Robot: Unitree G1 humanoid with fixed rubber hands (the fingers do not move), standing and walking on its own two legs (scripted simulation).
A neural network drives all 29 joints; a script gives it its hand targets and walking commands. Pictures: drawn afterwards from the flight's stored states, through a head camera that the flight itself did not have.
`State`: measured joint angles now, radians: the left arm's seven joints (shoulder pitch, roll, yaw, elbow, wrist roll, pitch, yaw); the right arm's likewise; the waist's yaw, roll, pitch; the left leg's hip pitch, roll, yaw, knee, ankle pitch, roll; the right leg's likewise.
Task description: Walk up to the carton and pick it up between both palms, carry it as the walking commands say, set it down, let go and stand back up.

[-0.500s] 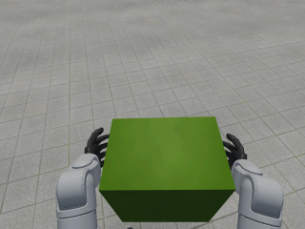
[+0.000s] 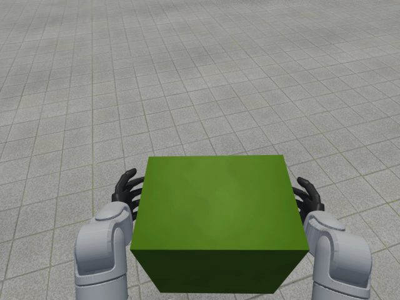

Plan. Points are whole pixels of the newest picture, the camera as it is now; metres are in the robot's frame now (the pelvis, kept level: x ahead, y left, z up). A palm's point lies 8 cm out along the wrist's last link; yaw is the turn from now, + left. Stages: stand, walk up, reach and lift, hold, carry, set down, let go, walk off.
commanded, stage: carry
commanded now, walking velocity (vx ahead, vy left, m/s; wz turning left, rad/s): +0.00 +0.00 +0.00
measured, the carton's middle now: (215, 230) +0.25 -0.01 +0.01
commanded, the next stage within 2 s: hold in 0.62 s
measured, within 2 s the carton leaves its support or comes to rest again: neither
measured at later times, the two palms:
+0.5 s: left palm (131, 208) +0.28 +0.15 +0.06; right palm (305, 215) +0.26 -0.18 +0.05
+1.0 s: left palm (142, 192) +0.32 +0.14 +0.05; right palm (306, 208) +0.29 -0.19 +0.03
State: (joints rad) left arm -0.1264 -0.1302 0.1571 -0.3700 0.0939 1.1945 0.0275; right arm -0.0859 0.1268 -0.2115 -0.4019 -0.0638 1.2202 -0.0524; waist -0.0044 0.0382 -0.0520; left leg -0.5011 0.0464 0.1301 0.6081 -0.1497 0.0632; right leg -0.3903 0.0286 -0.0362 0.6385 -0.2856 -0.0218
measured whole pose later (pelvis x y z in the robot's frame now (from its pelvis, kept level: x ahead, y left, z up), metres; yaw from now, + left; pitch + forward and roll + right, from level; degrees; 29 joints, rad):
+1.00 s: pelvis +0.01 -0.01 +0.00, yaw -3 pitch -7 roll +1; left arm -0.33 -0.12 0.31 0.30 0.17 0.76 0.03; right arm -0.28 0.08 -0.29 0.35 -0.13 0.71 0.00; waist 0.00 -0.03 0.01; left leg -0.28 -0.01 0.11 0.58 -0.19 0.05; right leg -0.21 0.03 0.04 0.67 -0.34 -0.03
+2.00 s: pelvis +0.02 -0.03 -0.05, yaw +1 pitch +26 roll +1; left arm -0.32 0.03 0.14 0.47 0.05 0.05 0.09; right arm -0.34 0.02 -0.15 0.50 -0.12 0.05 -0.09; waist 0.00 -0.02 0.02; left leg -1.12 -0.04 0.01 0.90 -0.24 0.01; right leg -1.03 0.03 -0.01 1.01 -0.44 -0.05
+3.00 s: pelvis -0.03 -0.03 -0.19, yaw +2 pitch +37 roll +1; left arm -0.82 0.16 0.11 0.70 -0.11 0.05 0.17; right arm -0.85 -0.17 -0.12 0.69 0.08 0.09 -0.15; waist 0.01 0.00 0.09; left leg -1.75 -0.04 0.01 1.42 -0.32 0.01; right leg -1.65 0.03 -0.04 1.56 -0.56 -0.06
